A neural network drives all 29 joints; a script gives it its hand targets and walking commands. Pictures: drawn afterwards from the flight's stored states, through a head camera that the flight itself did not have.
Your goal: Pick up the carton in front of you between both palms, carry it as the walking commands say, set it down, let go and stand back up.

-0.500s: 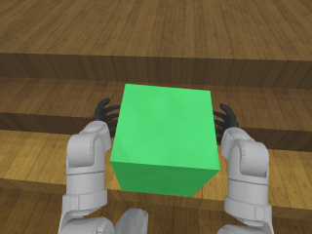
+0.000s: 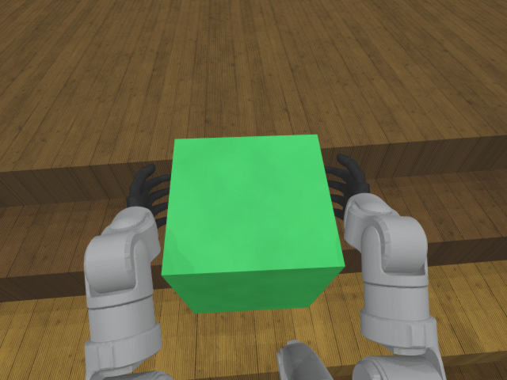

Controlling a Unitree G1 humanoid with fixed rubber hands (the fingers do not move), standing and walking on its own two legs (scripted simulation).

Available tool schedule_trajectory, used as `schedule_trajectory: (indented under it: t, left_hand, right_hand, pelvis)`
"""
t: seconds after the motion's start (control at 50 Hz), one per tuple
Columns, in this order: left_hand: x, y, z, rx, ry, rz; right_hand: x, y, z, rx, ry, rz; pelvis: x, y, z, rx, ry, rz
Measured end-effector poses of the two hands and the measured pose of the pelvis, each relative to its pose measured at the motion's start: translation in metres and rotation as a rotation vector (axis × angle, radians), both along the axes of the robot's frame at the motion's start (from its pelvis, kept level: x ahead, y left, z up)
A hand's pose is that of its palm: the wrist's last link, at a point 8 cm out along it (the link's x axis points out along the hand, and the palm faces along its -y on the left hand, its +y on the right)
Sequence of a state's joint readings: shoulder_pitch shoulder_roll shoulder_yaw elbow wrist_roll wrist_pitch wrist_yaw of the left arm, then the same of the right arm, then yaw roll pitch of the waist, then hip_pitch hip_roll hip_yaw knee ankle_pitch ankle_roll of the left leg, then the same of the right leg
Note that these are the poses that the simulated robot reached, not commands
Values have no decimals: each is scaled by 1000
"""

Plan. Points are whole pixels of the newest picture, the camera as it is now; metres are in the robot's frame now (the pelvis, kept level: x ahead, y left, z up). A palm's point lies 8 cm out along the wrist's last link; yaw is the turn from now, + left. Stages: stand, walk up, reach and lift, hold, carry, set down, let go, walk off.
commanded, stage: carry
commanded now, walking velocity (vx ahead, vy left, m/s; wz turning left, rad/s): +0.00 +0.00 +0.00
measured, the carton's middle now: (249, 233) +0.35 -0.02 +0.04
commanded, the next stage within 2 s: none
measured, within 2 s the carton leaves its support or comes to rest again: neither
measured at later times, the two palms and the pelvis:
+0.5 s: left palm (162, 151) +0.40 +0.09 +0.20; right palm (372, 129) +0.41 -0.21 +0.19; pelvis +0.07 -0.08 +0.03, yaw +4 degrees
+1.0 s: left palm (113, 64) +0.63 +0.19 +0.21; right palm (276, 59) +0.63 -0.10 +0.20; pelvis +0.25 +0.04 +0.07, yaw +3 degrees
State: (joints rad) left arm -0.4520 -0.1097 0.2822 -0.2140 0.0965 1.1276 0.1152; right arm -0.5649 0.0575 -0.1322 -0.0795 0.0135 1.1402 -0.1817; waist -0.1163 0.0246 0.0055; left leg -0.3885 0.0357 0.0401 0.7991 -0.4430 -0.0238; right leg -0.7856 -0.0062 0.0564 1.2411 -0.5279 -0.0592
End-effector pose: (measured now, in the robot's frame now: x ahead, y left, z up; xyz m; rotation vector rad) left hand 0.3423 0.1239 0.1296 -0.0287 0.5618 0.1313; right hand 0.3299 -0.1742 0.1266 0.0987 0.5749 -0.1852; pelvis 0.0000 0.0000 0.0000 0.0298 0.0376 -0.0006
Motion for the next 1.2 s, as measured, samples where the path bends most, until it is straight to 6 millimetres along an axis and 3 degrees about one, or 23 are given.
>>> schedule_trajectory:
  t: [0.06,0.12,0.2,0.28,0.42,0.52,0.62,0.74,0.84,0.92,0.98,1.04,1.12,1.2]
  left_hand:
    - [2,7,25,15,-16,98]
    - [-1,16,30,25,1,184]
    - [-3,11,22,2,135,202]
    - [10,-5,26,-10,132,179]
    - [38,-33,47,-14,61,108]
    - [63,-39,69,0,19,92]
    - [90,-29,74,-2,41,105]
    - [123,4,72,-7,81,156]
    - [166,42,78,7,68,191]
    - [221,66,81,-24,60,191]
    - [274,69,80,-50,73,128]
    - [315,58,87,-53,93,61]
    - [346,46,124,-79,92,22]
    - [385,44,180,-54,35,-10]
  right_hand:
    - [30,7,22,-7,-15,103]
    - [56,19,31,-38,0,202]
    - [61,16,22,-27,126,214]
    - [61,-1,25,-46,125,175]
    - [66,-31,46,-46,58,106]
    - [88,-38,67,-39,16,98]
    - [121,-28,75,-45,39,116]
    - [170,7,75,-39,88,149]
    - [219,45,70,1,79,168]
    - [266,68,69,19,80,140]
    - [293,70,69,-8,99,62]
    - [300,65,79,-68,145,-38]
    - [316,54,118,-30,148,-129]
    - [355,52,180,-36,92,-145]
  pelvis:
    - [21,-26,4,-18,-30,28]
    - [36,-49,3,-13,-43,60]
    - [43,-63,22,-18,-48,72]
    - [44,-73,30,-15,-30,82]
    - [56,-79,30,-20,-7,80]
    - [74,-77,28,-31,14,74]
    - [102,-73,27,-46,29,68]
    - [135,-56,36,-34,53,46]
    - [171,-28,42,-14,38,33]
    - [214,0,50,30,56,50]
    - [247,28,63,49,48,59]
    - [269,46,90,50,30,44]
    - [304,61,136,41,10,25]
    - [343,70,178,4,-2,11]
